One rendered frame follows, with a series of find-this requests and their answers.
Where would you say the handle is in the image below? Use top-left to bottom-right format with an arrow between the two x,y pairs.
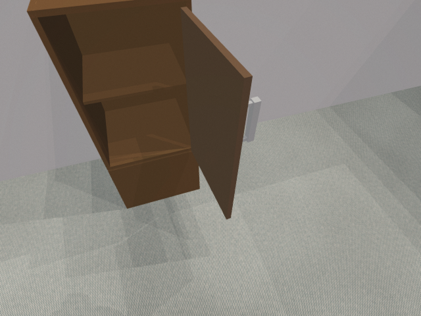
243,96 -> 262,142

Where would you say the cupboard door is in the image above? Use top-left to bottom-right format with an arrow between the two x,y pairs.
180,7 -> 253,220

